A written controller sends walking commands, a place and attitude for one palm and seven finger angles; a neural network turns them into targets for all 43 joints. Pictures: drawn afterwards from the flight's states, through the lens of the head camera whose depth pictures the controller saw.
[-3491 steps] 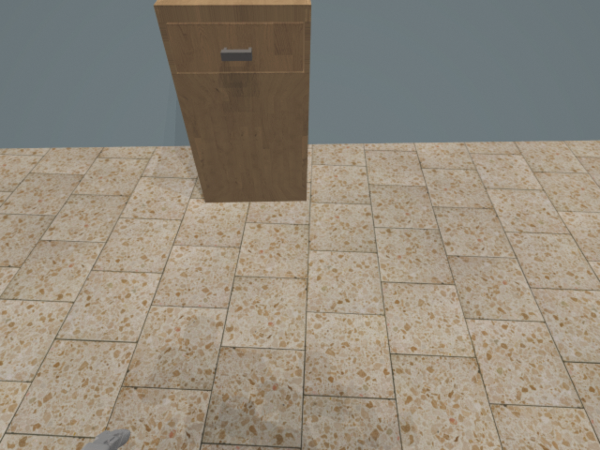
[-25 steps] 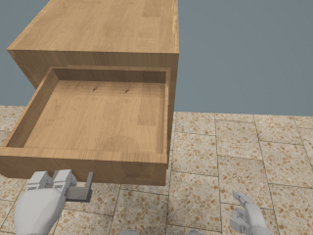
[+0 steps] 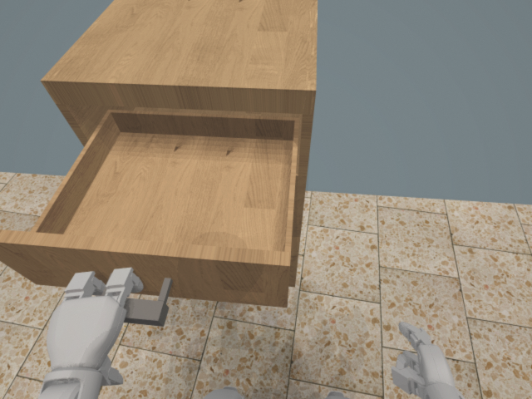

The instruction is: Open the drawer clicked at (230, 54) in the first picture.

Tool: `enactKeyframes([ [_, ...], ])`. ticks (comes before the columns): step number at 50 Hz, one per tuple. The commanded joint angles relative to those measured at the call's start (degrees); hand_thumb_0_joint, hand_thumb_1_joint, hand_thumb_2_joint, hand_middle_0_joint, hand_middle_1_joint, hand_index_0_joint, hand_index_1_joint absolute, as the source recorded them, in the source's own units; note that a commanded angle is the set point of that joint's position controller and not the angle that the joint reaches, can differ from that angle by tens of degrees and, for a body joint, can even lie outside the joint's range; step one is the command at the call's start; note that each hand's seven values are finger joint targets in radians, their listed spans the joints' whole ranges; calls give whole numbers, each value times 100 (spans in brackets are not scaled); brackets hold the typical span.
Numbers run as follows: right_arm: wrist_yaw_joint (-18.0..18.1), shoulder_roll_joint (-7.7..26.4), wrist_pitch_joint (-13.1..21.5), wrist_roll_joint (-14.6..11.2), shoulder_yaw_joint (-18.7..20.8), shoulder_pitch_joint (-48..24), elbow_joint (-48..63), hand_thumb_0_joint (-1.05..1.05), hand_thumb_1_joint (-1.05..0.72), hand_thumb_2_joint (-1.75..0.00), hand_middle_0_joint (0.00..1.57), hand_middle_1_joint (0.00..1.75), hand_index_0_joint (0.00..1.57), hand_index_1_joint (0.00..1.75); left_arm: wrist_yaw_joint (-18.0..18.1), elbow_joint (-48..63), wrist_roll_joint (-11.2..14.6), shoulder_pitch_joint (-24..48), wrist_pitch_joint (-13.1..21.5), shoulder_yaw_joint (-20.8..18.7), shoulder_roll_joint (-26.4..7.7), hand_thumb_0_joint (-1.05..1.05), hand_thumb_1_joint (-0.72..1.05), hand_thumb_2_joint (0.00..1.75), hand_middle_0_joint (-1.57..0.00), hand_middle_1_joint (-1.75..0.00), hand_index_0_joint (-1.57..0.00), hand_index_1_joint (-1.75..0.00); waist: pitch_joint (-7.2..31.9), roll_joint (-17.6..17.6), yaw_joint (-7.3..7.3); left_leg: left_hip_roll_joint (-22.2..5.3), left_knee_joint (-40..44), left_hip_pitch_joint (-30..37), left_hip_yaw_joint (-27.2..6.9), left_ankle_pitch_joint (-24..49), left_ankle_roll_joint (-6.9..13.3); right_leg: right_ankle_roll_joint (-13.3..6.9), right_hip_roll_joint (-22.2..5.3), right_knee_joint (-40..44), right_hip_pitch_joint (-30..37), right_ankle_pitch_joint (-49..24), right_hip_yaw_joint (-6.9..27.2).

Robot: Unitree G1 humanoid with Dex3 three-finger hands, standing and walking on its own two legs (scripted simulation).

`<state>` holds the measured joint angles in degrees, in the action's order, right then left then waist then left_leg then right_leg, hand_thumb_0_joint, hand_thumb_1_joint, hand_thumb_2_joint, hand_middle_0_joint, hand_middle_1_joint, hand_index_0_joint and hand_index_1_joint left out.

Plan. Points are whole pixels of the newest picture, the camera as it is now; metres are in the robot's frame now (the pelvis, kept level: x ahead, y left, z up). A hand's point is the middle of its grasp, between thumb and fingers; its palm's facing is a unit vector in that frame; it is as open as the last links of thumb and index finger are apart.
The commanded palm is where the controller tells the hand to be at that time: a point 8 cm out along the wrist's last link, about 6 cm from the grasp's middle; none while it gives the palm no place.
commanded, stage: lift the hand off the handle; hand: left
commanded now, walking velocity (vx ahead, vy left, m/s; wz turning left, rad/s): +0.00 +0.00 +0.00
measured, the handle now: (135, 295) +0.25 +0.23 +0.01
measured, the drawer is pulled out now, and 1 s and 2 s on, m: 0.30 0.27 0.27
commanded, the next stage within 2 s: draw the hand back to the body in 1.62 s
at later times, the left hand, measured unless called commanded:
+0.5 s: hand (111, 312) +0.22 +0.25 +0.01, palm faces +0.01 -0.06 -1.00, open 13.6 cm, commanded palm +0.20 +0.25 +0.07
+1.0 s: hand (89, 296) +0.22 +0.25 +0.09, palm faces +0.06 -0.08 -0.99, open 13.8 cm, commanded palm +0.19 +0.25 +0.14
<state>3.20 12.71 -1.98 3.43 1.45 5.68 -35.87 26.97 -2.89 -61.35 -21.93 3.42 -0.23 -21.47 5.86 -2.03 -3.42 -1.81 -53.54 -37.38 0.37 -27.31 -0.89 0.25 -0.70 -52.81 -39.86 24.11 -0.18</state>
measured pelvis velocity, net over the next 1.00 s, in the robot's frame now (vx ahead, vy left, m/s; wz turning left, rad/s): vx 0.02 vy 0.00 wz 0.00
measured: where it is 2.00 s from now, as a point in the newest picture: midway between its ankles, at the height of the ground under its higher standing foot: outside the picture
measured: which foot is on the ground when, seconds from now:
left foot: down 0.00-1.00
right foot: down 0.00-1.00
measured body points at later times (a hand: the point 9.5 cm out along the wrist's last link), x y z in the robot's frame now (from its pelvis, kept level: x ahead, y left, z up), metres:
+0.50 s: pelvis +0.00 +0.00 +0.01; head +0.05 -0.02 +0.46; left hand +0.22 +0.25 +0.06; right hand +0.19 -0.23 -0.10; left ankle -0.01 +0.13 -0.69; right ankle +0.02 -0.12 -0.69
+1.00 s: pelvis +0.02 +0.00 +0.03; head +0.03 -0.03 +0.48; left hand +0.21 +0.25 +0.14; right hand +0.24 -0.21 -0.06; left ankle -0.01 +0.13 -0.69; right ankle +0.02 -0.12 -0.69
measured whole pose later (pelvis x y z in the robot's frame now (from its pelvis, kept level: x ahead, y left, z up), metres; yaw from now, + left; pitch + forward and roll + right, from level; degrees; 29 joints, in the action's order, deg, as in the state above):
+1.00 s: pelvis +0.02 +0.00 +0.03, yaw +0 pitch +4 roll +0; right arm 2.7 13.0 -3.3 1.9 0.1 4.4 -35.9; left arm 15.4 11.3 -56.3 -22.7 -1.2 1.3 -24.2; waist 3.3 -3.9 -5.9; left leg -1.3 -38.6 -20.5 1.0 -22.1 -0.7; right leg 0.6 -1.1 -38.9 -23.4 19.6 0.1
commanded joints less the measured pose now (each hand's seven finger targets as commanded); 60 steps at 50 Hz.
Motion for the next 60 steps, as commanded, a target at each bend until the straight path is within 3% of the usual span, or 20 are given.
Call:
enactKeyframes([
  [1,5,600,314,-7,226,-533,863,0,-90,-90,20,30,20,30,280,1152,6,559,-48,-154,-517,0,-50,30,-30,-120,-30,-120,1159,-34,89,321,775,819,65,1153,123,-247,251,873,518,-999,-125],
  [2,8,610,329,-19,234,-528,822,0,-90,-90,20,30,20,30,291,1189,11,851,-28,-193,-621,0,-50,30,-30,-120,-30,-120,1165,47,156,310,761,840,55,1150,124,-235,245,882,457,-968,-131],
  [4,48,642,331,-19,248,-514,775,0,-90,-90,20,30,20,30,307,988,-22,854,-83,-359,-801,0,-50,30,-30,-120,-30,-120,1190,109,124,315,773,811,47,1189,120,-244,261,905,540,-1042,-115],
  [7,57,637,327,-20,221,-540,751,0,-90,-90,20,30,20,30,276,942,-76,1051,-142,-215,-713,0,-50,30,-30,-120,-30,-120,1204,210,133,331,760,802,66,1169,141,-222,229,915,521,-1078,-107],
  [12,109,647,291,-35,194,-554,698,0,-90,-90,20,30,20,30,164,782,-70,1233,-196,-311,-895,0,-50,30,-30,-120,-30,-120,1185,251,105,348,800,776,81,1120,159,-213,212,979,653,-1094,-69],
  [16,160,632,283,-75,200,-530,644,0,-90,-90,20,30,20,30,67,527,-13,1472,-193,-377,-990,0,-50,30,-30,-120,-30,-120,1014,206,124,353,826,706,87,992,166,-205,205,1070,658,-977,-50],
  [19,198,647,292,-72,202,-540,686,0,-90,-90,20,30,20,30,57,894,23,1693,-138,-584,-1297,0,-50,30,-30,-120,-30,-120,1277,-107,55,354,939,942,96,1101,155,-226,211,1129,871,-997,-30],
  [21,189,608,303,-82,218,-531,740,0,-90,-90,20,30,20,30,71,1141,89,1302,-127,-657,-1270,0,-50,30,-30,-120,-30,-120,1500,-148,-40,358,995,1126,103,1363,147,-243,228,1116,1081,-1256,-39],
  [24,160,612,321,-106,212,-556,797,0,-90,-90,20,30,20,30,46,1551,238,1077,-120,-561,-1125,0,-50,30,-30,-120,-30,-120,1530,-294,6,331,1077,1313,106,1679,111,-240,234,1170,1203,-1485,-85],
  [30,86,640,256,-160,134,-708,832,0,-90,-90,20,30,20,30,-112,1381,278,820,-427,-548,-1064,0,-50,30,-30,-120,-30,-120,887,282,-44,283,1394,1190,84,1514,125,-185,206,1387,1359,-1359,-112],
  [34,83,643,238,-190,154,-773,893,0,-90,-90,20,30,20,30,-298,1860,366,601,-523,-713,-1287,0,-50,30,-30,-120,-30,-120,1075,28,-160,268,1605,1523,111,1844,103,-217,195,1530,1793,-1656,-72],
  [38,34,599,236,-191,126,-798,889,0,-90,-90,20,30,20,30,-500,2192,417,456,-493,-463,-1056,0,-50,30,-30,-120,-30,-120,872,-50,-123,249,1728,1724,92,2023,107,-192,195,1629,1812,-1686,-118],
  [43,-12,590,201,-180,76,-856,894,0,-90,-90,20,30,20,30,-757,2326,434,414,-478,-472,-1134,0,-50,30,-30,-120,-30,-120,558,23,-162,240,1928,1840,74,1977,106,-180,186,1837,1935,-1622,-108],
  [44,-20,612,187,-180,76,-876,905,0,-90,-90,20,30,20,30,-798,2492,429,482,-474,-564,-1256,0,-50,30,-30,-120,-30,-120,663,-94,-184,224,1963,1961,73,2172,89,-203,190,1878,2043,-1772,-45],
  [45,-41,579,190,-159,34,-870,949,0,-90,-90,20,30,20,30,-833,2629,426,456,-473,-444,-1154,0,-50,30,-30,-120,-30,-120,732,-113,-207,218,1966,2019,72,2215,105,-178,154,1847,2067,-1764,-91],
  [49,-18,601,153,-185,26,-936,935,0,-90,-90,20,30,20,30,-963,2688,525,431,-484,-840,-1527,0,-50,30,-30,-120,-30,-120,603,10,-257,220,2107,2114,76,2267,86,-176,169,2052,2321,-1966,-1],
  [50,-39,563,148,-156,-24,-896,931,0,-90,-90,20,30,20,30,-997,2726,506,500,-477,-709,-1395,0,-50,30,-30,-120,-30,-120,628,57,-240,225,2108,2133,81,2269,108,-148,125,2028,2308,-1967,-35],
  [54,-34,604,135,-221,-11,-992,957,0,-90,-90,20,30,20,30,-1170,2916,686,304,-537,-890,-1548,0,-50,30,-30,-120,-30,-120,654,-136,-280,213,2222,2339,106,2569,83,-150,132,2194,2613,-2374,47],
  [57,-37,602,88,-200,-34,-1009,921,0,-90,-90,20,30,20,30,-1369,2932,752,479,-580,-725,-1454,0,-50,30,-30,-120,-30,-120,426,66,-231,228,2333,2348,128,2483,123,-91,96,2323,2636,-2335,-22],
  [60,-46,625,99,-204,-86,-978,1000,0,-90,-90,20,30,20,30,-1511,3258,821,422,-588,-861,-1623,0,-50,30,-30,-120,-30,-120,622,-15,-274,186,2385,2494,122,2646,133,-80,40,2362,2848,-2463,-33],
])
